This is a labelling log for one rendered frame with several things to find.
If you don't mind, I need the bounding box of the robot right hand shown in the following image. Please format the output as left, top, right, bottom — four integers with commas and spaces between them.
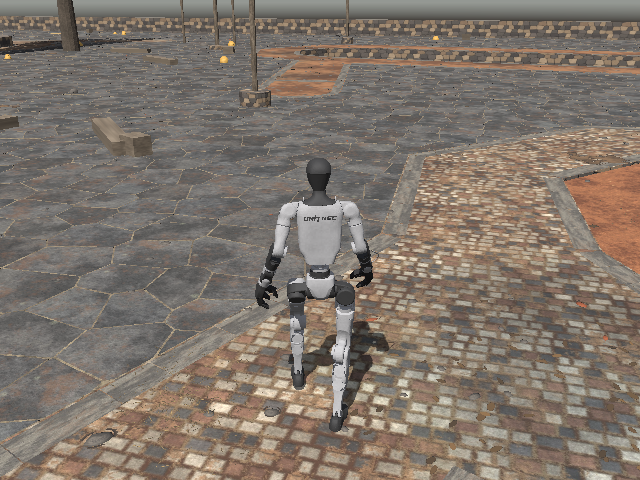
350, 268, 373, 288

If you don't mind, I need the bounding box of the robot left forearm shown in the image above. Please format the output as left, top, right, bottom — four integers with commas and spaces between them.
258, 243, 281, 288

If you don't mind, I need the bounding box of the robot left hand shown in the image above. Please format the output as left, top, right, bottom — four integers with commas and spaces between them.
255, 283, 278, 309

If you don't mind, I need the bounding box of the right robot shin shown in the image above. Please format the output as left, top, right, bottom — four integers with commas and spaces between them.
332, 346, 350, 418

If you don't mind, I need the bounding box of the robot right forearm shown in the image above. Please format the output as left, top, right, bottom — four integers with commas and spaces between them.
356, 239, 373, 273

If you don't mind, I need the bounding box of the robot right upper arm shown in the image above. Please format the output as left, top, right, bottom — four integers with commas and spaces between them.
340, 201, 367, 255

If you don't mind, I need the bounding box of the robot left upper arm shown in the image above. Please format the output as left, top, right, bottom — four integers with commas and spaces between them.
272, 202, 299, 259

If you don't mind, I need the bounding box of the left robot thigh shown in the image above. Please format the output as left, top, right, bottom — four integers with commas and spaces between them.
287, 278, 307, 332

